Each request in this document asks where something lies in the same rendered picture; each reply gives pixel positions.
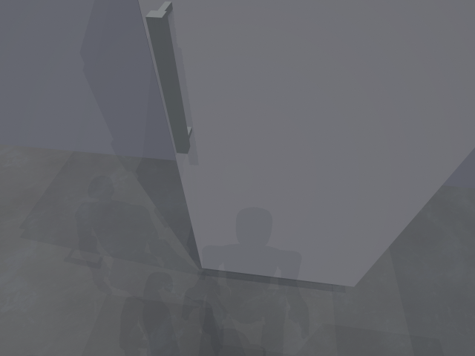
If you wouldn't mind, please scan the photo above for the handle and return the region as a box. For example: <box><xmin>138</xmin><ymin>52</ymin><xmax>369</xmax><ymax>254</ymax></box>
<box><xmin>145</xmin><ymin>1</ymin><xmax>192</xmax><ymax>154</ymax></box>

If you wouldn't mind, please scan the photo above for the fridge door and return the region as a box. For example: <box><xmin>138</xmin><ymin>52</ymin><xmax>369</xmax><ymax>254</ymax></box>
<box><xmin>138</xmin><ymin>0</ymin><xmax>475</xmax><ymax>287</ymax></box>

